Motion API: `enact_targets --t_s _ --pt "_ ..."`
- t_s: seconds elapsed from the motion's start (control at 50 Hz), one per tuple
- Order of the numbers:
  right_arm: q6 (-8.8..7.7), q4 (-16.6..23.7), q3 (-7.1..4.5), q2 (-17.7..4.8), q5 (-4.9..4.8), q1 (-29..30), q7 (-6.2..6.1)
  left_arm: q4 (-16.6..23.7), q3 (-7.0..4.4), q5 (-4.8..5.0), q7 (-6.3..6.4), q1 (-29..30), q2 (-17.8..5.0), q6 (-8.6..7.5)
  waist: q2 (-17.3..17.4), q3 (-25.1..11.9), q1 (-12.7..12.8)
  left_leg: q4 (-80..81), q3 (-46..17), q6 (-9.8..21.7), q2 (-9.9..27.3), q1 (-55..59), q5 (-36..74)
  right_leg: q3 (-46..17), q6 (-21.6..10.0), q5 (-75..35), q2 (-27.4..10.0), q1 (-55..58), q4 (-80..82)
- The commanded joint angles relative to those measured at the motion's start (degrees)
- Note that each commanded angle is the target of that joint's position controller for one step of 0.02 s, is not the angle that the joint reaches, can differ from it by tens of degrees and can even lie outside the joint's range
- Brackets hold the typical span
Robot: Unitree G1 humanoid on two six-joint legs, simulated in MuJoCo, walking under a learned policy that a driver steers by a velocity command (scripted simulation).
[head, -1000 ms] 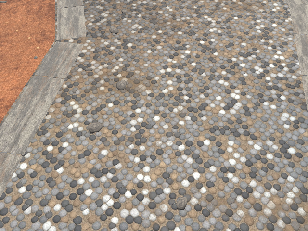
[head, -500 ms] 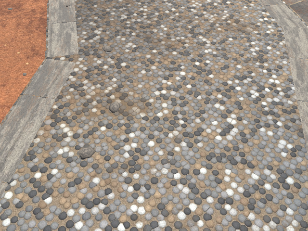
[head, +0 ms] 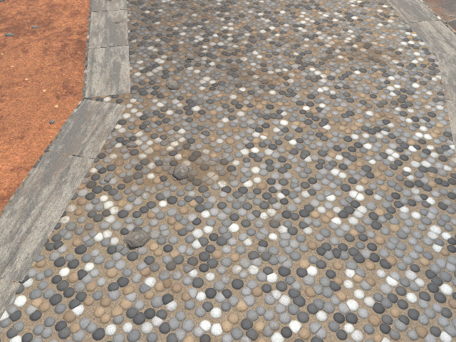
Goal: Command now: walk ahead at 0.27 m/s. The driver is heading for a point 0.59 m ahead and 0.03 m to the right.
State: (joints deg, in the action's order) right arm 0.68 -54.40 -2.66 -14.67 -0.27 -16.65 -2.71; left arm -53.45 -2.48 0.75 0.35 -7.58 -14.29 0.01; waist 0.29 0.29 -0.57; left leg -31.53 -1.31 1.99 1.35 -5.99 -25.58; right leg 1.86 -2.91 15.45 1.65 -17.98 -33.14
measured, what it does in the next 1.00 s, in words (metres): walks ahead: right foot, then left foot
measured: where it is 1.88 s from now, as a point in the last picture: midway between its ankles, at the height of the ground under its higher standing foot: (239, 335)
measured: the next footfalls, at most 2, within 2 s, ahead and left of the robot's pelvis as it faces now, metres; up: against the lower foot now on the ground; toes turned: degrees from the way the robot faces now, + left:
right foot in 0.38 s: +0.25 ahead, -0.14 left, +0.00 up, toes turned -3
left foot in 0.92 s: +0.56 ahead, +0.11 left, +0.00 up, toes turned +2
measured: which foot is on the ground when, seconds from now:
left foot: down 0.00-0.38, up 0.40-0.90, down 0.92-1.00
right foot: down 0.00-0.06, up 0.08-0.36, down 0.38-0.92, up 0.94-1.00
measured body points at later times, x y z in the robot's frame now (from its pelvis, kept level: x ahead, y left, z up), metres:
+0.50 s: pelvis +0.16 -0.05 +0.00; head +0.18 -0.05 +0.45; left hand +0.30 +0.21 -0.11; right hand +0.17 -0.32 -0.14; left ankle +0.05 +0.10 -0.63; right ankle +0.21 -0.13 -0.73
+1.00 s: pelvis +0.42 +0.01 +0.00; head +0.47 +0.03 +0.45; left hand +0.42 +0.29 -0.15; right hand +0.60 -0.24 -0.10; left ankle +0.52 +0.11 -0.73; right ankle +0.26 -0.13 -0.64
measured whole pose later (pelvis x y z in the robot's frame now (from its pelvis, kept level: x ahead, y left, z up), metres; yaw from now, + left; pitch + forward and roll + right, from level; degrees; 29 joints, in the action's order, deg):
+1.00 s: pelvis +0.42 +0.01 +0.00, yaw -1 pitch +2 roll -1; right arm -5.8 -49.1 -2.9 -14.3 0.2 -3.3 1.8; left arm -57.4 -2.5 1.2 0.4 -18.4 -16.3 -3.5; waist -1.0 3.6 2.1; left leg -30.4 2.6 2.8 0.4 -24.8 -7.2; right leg -3.1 0.1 30.4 1.1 -14.1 -61.6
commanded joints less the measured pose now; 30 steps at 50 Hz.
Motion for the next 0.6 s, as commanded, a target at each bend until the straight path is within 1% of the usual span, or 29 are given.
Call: enact_targets --t_s 0.02,0.04,0.06,0.08,0.1,0.12,0.14,0.16,0.18,0.2,0.22,0.24,0.26,0.28,0.3,0.32,0.34,0.36,0.38,0.4,0.42,0.44,0.46,0.48,0.5,0.52,0.54,0.56,0.6 --pt "-2.55 0.04 -0.9 -3.9 -0.34 -5.67 0.53 4.01 -2.08 0.32 0.38 5.6 -8.99 -1.21 -7.36 3.75 -2.82 5.29 0.94 4.48 0.08 -3.86 -0.24 -20.11 -6.42 26.02 -11.89 -2.4 18.82" --pt "-3.07 -1.67 -1.08 -4.59 -0.09 -8.85 0.6 5.73 -1.72 0.57 0.11 9.99 -7.41 -1.54 -3.29 4.6 -4.73 11.21 -2.7 6.29 2.61 1.58 -1.1 -13.15 -3.48 19.49 -7.74 -7.95 13.33" --pt "-3.64 -3.65 -2.06 -7.95 -0.25 -13.18 0.46 7.46 -1.02 0.71 -0.21 13.53 -4.53 -2.47 6.04 5.01 -6.1 17.57 -12.27 8.71 8.27 7.65 -6.21 -2.22 0.91 10.41 -0.61 -15.52 0.52" --pt "-4.14 -3.51 -3.12 -11.81 -0.65 -12.34 0.7 8.51 -0.91 0.76 -0.56 14.92 -4.55 -3.8 13.39 7.88 -5.88 22.17 -23.1 10.83 16.11 10.94 -2.4 2.44 2.38 5.62 1.14 -23.01 -8.07" --pt "-4.73 -2.86 -2.8 -10.08 0.05 -11.1 0.81 8.28 -1.5 0.72 -0.82 14.84 -6.91 -4.64 11.29 9.26 -5.74 21.55 -24.65 11.63 18.7 12.98 8.06 0.12 2.05 10.73 -1.25 -27.85 -14.11" --pt "-5.22 -3.0 -2.44 -8.41 0.11 -11.58 0.92 7.86 -1.57 0.97 -1.26 13.06 -6.65 -5.17 9.11 8.64 -4.71 20.33 -23.19 11.59 18.88 16.91 15.94 -1.05 1.66 11.95 -2.83 -31.7 -18.29" --pt "-5.32 -3.34 -2.33 -7.7 -0.24 -12.36 1.14 7.63 -1.27 1.22 -1.69 12.48 -5.73 -5.34 7.61 8.21 -4.52 19.8 -21.03 11.15 18.73 20.32 20.03 -1.35 1.35 11.61 -4.28 -34.97 -19.54" --pt "-5.07 -3.56 -2.13 -7.13 -0.5 -12.65 1.33 7.99 -0.95 1.39 -2.22 13.42 -4.97 -5.43 6.63 8.46 -4.64 20.27 -18.31 10.29 18.1 21.4 21.62 -1.08 1.09 9.83 -5.36 -36.07 -18.02" --pt "-4.78 -3.5 -1.88 -6.44 -0.4 -12.46 1.4 8.42 -0.72 1.31 -2.72 14.66 -4.38 -5.45 6.18 8.21 -4.71 21.09 -15.5 9.33 16.75 20.32 22.16 -0.4 1.02 7.01 -5.76 -34.09 -15.56" --pt "-4.5 -3.29 -1.75 -6.22 -0.32 -11.97 1.46 8.79 -0.32 1.16 -3.29 15.44 -3.38 -5.42 6.43 7.91 -4.63 21.8 -12.75 8.67 15.1 17.28 22.91 0.81 1.16 3.6 -5.22 -30.06 -13.14" --pt "-4.34 -2.98 -1.74 -6.47 -0.25 -11.26 1.47 9.07 0.1 1.01 -3.85 15.87 -2.44 -5.29 7.12 7.64 -4.39 22.55 -10.18 8.18 13.77 13.23 23.47 1.76 1.27 0.09 -4.51 -24.91 -10.69" --pt "-4.33 -2.7 -1.85 -7.02 -0.24 -10.59 1.51 9.35 0.38 0.95 -4.24 16.05 -2.04 -5.08 7.82 7.6 -3.96 23.55 -8.08 7.8 12.83 8.83 23.92 2.55 1.21 -2.92 -3.71 -19.24 -8.17" --pt "-4.44 -2.49 -2.07 -7.83 -0.3 -10.0 1.6 9.41 0.38 0.96 -4.34 15.6 -2.47 -4.8 8.27 7.54 -3.23 24.39 -6.6 7.48 12.38 4.97 24.65 3.17 0.96 -5.12 -2.86 -13.54 -6.08" --pt "-4.63 -2.44 -2.33 -8.7 -0.49 -9.8 1.71 9.33 0.1 0.96 -4.18 14.72 -3.6 -4.49 8.58 7.31 -2.35 24.56 -5.93 7.19 12.65 2.75 26.29 3.55 0.54 -6.69 -2.1 -8.9 -4.86" --pt "-4.84 -2.37 -2.51 -9.4 -0.69 -9.15 1.77 9.03 -0.46 0.99 -3.84 12.87 -5.15 -4.22 8.89 6.6 -0.75 23.14 -5.14 6.57 12.9 2.07 31.16 3.57 -0.13 -7.62 -1.38 -4.75 -3.47" --pt "-4.96 -2.36 -2.62 -9.86 -0.85 -8.37 1.75 8.33 -1.25 0.98 -3.38 9.84 -6.74 -3.98 9.05 4.89 1.49 19.46 -3.73 5.54 12.69 2.02 39.57 3.86 -0.99 -8.09 -0.35 0.2 -2.05" --pt "-4.98 -2.47 -2.55 -9.66 -0.93 -8.04 1.72 6.79 -2.33 1.06 -2.83 4.56 -8.45 -3.74 8.26 1.59 4.49 12.44 -1.44 4.14 11.46 1.43 48.78 4.32 -2.2 -8.3 0.82 7.61 -0.68" --pt "-4.94 -2.43 -2.32 -9.17 -0.69 -8.09 1.67 4.39 -3.57 1.23 -2.25 -3.1 -10.24 -3.43 7.06 -2.87 8.12 2.55 0.33 2.67 9.53 -1.82 53.09 4.38 -3.6 -7.98 1.3 17.78 0.19" --pt "-4.97 -1.39 -1.7 -7.7 0.37 -7.69 1.64 2.22 -4.69 0.94 -1.4 -12.68 -13.22 -3.07 1.47 -8.5 11.87 -13.94 1.42 0.68 6.85 -13.43 40.3 -6.21 -6.21 -3.57 -7.32 32.28 0.83" --pt "-5.88 0.06 0.61 1.57 -0.06 -13.45 1.64 0.84 -4.79 -0.24 -1.5 -17.13 -17.39 -3.12 -16.43 -17.93 7.96 -35.57 0.31 -2.19 -3.37 -27.24 -2.09 -37.87 -15.2 12.92 -23.31 41.77 13.53" --pt "-7.14 0.2 -0.54 -3.18 -1.72 -9.44 1.96 1.0 -3.53 0.15 -1.94 -13.83 -13.34 -3.9 -12.27 -13.55 8.49 -44.32 -6.76 -1.33 -1.97 -32.2 -5.57 -46.92 -15.3 19.49 -23.8 35.09 21.51" --pt "-7.75 2.05 -1.41 -5.92 -3.04 -4.95 2.16 1.91 -2.64 0.2 -2.08 -8.1 -10.86 -4.59 -9.48 -4.45 6.52 -46.28 -5.19 0.17 1.37 -36.22 -1.49 -38.89 -13.38 18.03 -22.88 27.02 22.0" --pt "-7.89 2.29 -1.48 -6.18 -2.79 -2.82 1.92 2.66 -2.14 -0.01 -2.32 -3.75 -9.04 -5.15 -4.61 -0.56 4.51 -44.14 -4.13 1.02 4.36 -33.9 3.75 -31.29 -11.79 11.31 -20.36 19.14 22.66" --pt "-7.6 2.04 -1.9 -5.7 -1.88 -2.54 1.51 2.99 -1.8 -0.67 -2.61 -0.98 -7.73 -5.52 -3.22 1.19 2.51 -41.12 -3.45 1.09 6.17 -31.0 7.3 -24.82 -10.47 5.01 -17.81 12.98 23.28" --pt "-6.87 1.58 -2.09 -4.82 -1.4 -4.06 1.36 2.95 -1.41 -1.22 -2.66 0.31 -6.49 -5.74 -4.34 1.14 0.5 -38.97 -3.84 1.2 7.55 -27.19 9.4 -20.16 -9.52 1.8 -15.67 9.2 24.53" --pt "-6.17 1.36 -2.14 -3.89 -1.28 -4.94 1.33 2.6 -1.22 -1.22 -2.67 0.38 -5.85 -5.82 -5.09 1.12 -0.48 -37.15 -3.64 1.08 7.88 -25.21 10.05 -17.73 -9.49 0.39 -14.83 7.09 25.8" --pt "-5.62 1.61 -2.15 -3.23 -1.16 -4.6 1.24 1.99 -1.15 -0.97 -2.52 -0.46 -5.89 -5.99 -4.82 1.81 -0.9 -35.2 -3.18 0.74 8.19 -24.98 10.25 -15.93 -9.84 -0.92 -14.5 5.56 27.0" --pt "-5.27 2.32 -2.27 -3.35 -0.93 -2.97 1.13 1.34 -1.2 -0.82 -2.21 -1.59 -6.42 -6.11 -4.41 2.85 -0.94 -33.05 -2.73 0.2 8.41 -26.27 11.67 -14.47 -10.25 -1.89 -14.33 4.86 28.15" --pt "-5.07 4.31 -2.5 -3.93 -0.36 2.13 1.03 0.44 -1.5 -0.9 -1.28 -3.95 -8.06 -6.12 -3.04 4.55 -0.31 -27.05 -2.41 -1.22 8.76 -31.21 16.52 -13.17 -10.93 -3.59 -14.58 5.95 29.54"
